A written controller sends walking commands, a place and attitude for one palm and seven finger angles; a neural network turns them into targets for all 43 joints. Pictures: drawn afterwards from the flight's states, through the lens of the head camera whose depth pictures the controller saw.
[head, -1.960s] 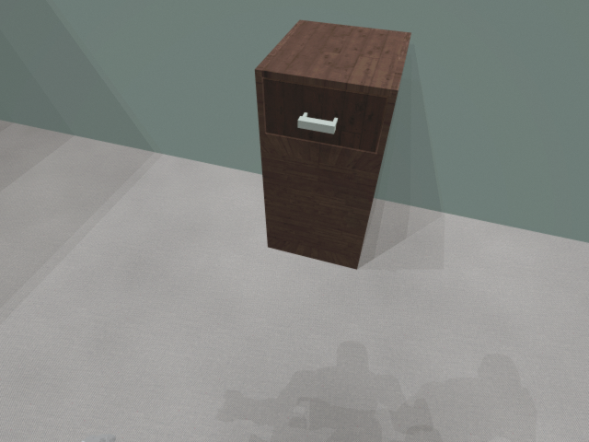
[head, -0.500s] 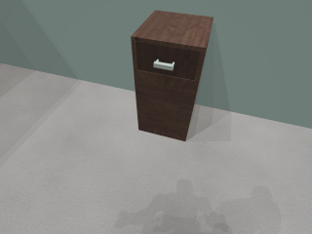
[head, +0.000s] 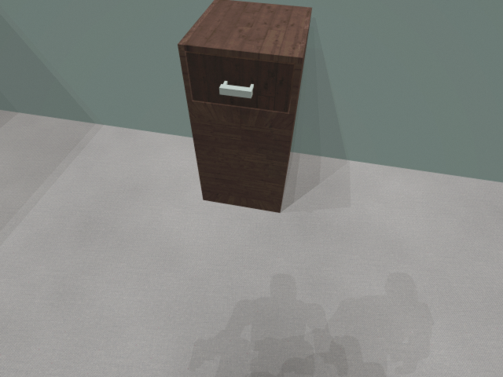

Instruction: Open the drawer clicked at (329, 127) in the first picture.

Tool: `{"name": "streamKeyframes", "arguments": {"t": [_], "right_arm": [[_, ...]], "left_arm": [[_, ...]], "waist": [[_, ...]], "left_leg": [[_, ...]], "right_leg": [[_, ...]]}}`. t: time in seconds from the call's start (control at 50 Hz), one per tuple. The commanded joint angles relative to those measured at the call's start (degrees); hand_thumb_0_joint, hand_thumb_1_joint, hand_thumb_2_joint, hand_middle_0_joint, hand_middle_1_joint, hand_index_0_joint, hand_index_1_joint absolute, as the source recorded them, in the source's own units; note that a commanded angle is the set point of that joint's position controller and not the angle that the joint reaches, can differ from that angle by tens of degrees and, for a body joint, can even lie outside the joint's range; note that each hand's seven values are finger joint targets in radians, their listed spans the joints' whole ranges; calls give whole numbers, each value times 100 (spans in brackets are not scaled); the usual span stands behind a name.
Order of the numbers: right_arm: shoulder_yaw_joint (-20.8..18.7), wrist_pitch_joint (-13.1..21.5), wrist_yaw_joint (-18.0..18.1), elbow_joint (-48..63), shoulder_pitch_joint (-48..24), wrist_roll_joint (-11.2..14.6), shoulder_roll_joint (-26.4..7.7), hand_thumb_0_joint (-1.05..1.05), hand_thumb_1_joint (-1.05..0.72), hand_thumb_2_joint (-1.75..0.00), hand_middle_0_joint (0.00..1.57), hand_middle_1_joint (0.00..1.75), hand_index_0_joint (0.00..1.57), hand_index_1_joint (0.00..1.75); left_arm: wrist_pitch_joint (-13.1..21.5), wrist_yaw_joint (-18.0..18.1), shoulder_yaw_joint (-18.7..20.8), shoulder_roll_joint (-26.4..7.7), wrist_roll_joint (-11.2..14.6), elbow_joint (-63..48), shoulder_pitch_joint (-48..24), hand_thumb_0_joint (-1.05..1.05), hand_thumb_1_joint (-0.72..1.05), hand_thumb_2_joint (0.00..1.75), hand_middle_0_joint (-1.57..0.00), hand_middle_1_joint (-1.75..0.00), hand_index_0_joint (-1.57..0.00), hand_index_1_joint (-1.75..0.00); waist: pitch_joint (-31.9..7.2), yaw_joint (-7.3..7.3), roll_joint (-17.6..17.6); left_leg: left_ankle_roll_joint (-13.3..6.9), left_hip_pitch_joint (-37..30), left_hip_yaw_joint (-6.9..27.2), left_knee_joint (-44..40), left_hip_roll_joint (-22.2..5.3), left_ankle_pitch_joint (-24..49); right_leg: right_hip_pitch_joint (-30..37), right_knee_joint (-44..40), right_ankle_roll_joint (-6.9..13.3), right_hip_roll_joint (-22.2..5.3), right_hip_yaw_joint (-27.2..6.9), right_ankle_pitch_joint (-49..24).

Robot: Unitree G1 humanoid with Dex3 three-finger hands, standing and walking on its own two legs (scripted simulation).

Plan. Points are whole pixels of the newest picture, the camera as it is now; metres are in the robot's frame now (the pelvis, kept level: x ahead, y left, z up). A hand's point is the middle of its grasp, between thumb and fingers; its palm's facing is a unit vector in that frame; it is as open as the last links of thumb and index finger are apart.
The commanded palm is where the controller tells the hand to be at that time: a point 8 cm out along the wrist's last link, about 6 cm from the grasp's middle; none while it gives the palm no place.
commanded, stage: turn to face it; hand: left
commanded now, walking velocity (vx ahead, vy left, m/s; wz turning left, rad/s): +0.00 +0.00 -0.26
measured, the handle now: (237, 88) +0.99 +0.11 -0.08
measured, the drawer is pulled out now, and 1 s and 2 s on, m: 0.00 0.00 0.00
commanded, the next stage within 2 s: take the last steps up to it in 0.20 s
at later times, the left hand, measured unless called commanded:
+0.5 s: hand out of the picture +0.05 +0.21 -0.18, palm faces -0.05 -0.98 -0.19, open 7.4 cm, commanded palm none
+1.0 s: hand (202, 311) +0.28 +0.12 -0.17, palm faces -0.16 -0.98 -0.13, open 7.4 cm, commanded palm none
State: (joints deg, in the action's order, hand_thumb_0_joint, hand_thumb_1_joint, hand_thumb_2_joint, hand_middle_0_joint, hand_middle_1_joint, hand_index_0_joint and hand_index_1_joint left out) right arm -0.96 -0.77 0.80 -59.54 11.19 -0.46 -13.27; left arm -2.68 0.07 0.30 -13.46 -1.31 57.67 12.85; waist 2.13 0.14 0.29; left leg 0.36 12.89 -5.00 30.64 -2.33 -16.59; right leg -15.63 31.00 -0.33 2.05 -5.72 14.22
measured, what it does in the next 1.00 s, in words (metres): walks ahead: right foot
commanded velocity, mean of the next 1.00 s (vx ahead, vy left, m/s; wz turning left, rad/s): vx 0.22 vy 0.01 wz -0.08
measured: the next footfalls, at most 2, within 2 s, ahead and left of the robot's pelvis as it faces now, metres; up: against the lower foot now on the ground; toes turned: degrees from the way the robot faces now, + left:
right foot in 0.94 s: +0.21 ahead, -0.14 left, +0.00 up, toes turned -18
left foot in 1.30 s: +0.37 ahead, +0.10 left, +0.00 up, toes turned +4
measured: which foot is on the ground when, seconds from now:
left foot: down 0.00-0.94, up 0.96-1.00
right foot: down 0.00-0.48, up 0.50-0.92, down 0.94-1.00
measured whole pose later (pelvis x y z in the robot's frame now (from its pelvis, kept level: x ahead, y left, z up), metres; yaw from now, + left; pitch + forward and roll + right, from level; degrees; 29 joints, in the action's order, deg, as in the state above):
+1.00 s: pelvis +0.14 -0.02 -0.01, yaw -8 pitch -1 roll -1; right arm -1.6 1.4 0.7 -69.5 30.4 -0.5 -4.7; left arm 3.7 -0.6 2.5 -7.5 -1.4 57.1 7.1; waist 4.3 -3.1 -0.5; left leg -0.8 12.2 -4.7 58.5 -4.3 -28.5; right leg -19.5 35.6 2.5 -3.1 10.2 14.0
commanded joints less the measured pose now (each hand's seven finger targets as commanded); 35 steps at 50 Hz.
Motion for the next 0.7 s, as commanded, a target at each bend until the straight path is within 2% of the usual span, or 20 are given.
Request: {"name": "streamKeyframes", "arguments": {"t": [0.0,0.1,0.18,0.22,0.28,0.32,0.34,0.36,0.38,0.42,0.44,0.46,0.48,0.5,0.52,0.54,0.56,0.58,0.6,0.68], "right_arm": [[-265,84,85,404,124,-9,-814,0,-90,-90,20,30,20,30],[-334,68,74,454,206,-24,-728,0,-90,-90,20,30,20,30],[-388,82,70,506,228,-24,-730,0,-90,-90,20,30,20,30],[-410,80,64,535,225,-23,-684,0,-90,-90,20,30,20,30],[-389,51,52,556,307,-27,-482,0,-90,-90,20,30,20,30],[-337,50,31,514,492,-45,-325,0,-90,-90,20,30,20,30],[-308,58,16,491,506,-55,-286,0,-90,-90,20,30,20,30],[-287,89,4,463,569,-64,-262,0,-90,-90,20,30,20,30],[-267,129,1,423,673,-62,-272,0,-90,-90,20,30,20,30],[-264,207,-3,265,1070,-55,-322,0,-90,-90,20,30,20,30],[-319,244,5,190,1306,-80,-515,0,-90,-90,20,30,20,30],[-413,287,31,116,1692,-140,-880,0,-90,-90,20,30,20,30],[-429,337,65,115,1709,-112,-978,0,-90,-90,20,30,20,30],[-374,351,54,169,1468,-89,-813,0,-90,-90,20,30,20,30],[-308,399,54,208,1331,-82,-664,0,-90,-90,20,30,20,30],[-278,436,62,198,1174,-87,-588,0,-90,-90,20,30,20,30],[-238,477,69,141,1218,-74,-475,0,-90,-90,20,30,20,30],[-207,506,79,68,1322,-66,-424,0,-90,-90,20,30,20,30],[-199,522,87,3,1443,-63,-373,0,-90,-90,20,30,20,30],[-178,546,122,-317,2010,-84,-237,0,-90,-90,20,30,20,30]], "left_arm": [[124,60,282,-899,5,-526,29,0,90,90,-20,-30,-20,-30],[104,57,314,-712,-16,-631,101,0,90,90,-20,-30,-20,-30],[121,53,334,-578,-29,-671,218,0,90,90,-20,-30,-20,-30],[139,61,343,-560,-42,-677,263,0,90,90,-20,-30,-20,-30],[152,84,362,-687,-49,-679,287,0,90,90,-20,-30,-20,-30],[171,97,386,-780,-47,-601,495,0,90,90,-20,-30,-20,-30],[168,96,399,-846,-39,-582,548,0,90,90,-20,-30,-20,-30],[170,97,417,-861,-29,-586,505,0,90,90,-20,-30,-20,-30],[184,97,422,-833,-17,-590,433,0,90,90,-20,-30,-20,-30],[196,73,413,-700,1,-648,217,0,90,90,-20,-30,-20,-30],[194,32,398,-556,7,-731,61,0,90,90,-20,-30,-20,-30],[232,-9,362,-280,8,-843,-172,0,90,90,-20,-30,-20,-30],[296,-8,401,-272,-23,-908,-403,0,90,90,-20,-30,-20,-30],[304,-56,438,-327,-60,-800,-330,0,90,90,-20,-30,-20,-30],[329,-97,422,-288,-77,-693,-208,0,90,90,-20,-30,-20,-30],[318,-123,421,-131,-82,-587,-14,0,90,90,-20,-30,-20,-30],[312,-146,398,-52,-81,-513,72,0,90,90,-20,-30,-20,-30],[305,-158,376,8,-68,-474,94,0,90,90,-20,-30,-20,-30],[300,-165,358,43,-60,-469,69,0,90,90,-20,-30,-20,-30],[324,-171,290,177,-57,-514,-436,0,90,90,-20,-30,-20,-30]], "waist": [[-202,-67,22],[-21,-45,-114],[-94,-3,-289],[-171,4,-70],[-181,-44,474],[-384,-24,1015],[-221,18,1191],[-99,-6,1317],[-61,-71,1286],[-126,-300,804],[56,-429,9],[252,-633,-1343],[583,-600,-1414],[698,-413,-626],[697,-288,-274],[782,-151,-351],[740,-126,-398],[721,-120,-510],[682,-136,-606],[641,-323,-621]], "left_leg": [[-151,-63,541,-364,-563,-18],[-239,129,656,-496,-673,-680],[-323,246,737,-586,-846,-803],[-295,285,617,-382,-786,-753],[-143,322,206,313,-329,-880],[-57,381,16,918,-4,-1187],[-30,572,45,1105,106,-1233],[-43,632,111,1119,125,-1149],[-69,455,187,900,118,-1047],[-184,-646,347,-83,13,-1119],[-396,-1218,1019,-770,-468,-1780],[-838,-1463,2548,-1903,-1537,-2854],[-1131,-1041,3123,-2479,-2308,-2847],[-1143,-500,2826,-2553,-2188,-2663],[-1117,-342,2502,-2492,-2020,-2194],[-1049,-304,1933,-2447,-1814,-1652],[-963,-395,1495,-2373,-1552,-1060],[-941,-505,1199,-2330,-1439,-566],[-949,-612,1002,-2285,-1387,-202],[-987,-1247,654,-2048,-1369,1398]], "right_leg": [[-463,-361,265,-571,-672,-613],[-849,-196,252,-382,-618,45],[-836,131,211,-235,-458,-10],[-810,129,240,-284,-566,-196],[-952,-446,437,-638,-1297,32],[-679,-1143,668,-943,-1995,1313],[-665,-1504,786,-1052,-2344,2085],[-676,-1670,858,-1087,-2459,2450],[-762,-1637,873,-1050,-2389,2462],[-1478,-1136,694,-632,-1714,2472],[-2276,-345,491,-205,-1129,2427],[-2934,1312,242,303,-135,1813],[-3007,2331,150,-40,283,1317],[-2716,2809,143,-299,214,941],[-2590,2964,130,-417,317,740],[-2535,3053,79,-522,418,498],[-2442,3011,44,-561,518,242],[-2405,2906,10,-611,612,91],[-2352,2739,-14,-658,709,20],[-2303,1908,-61,-720,1048,-29]]}}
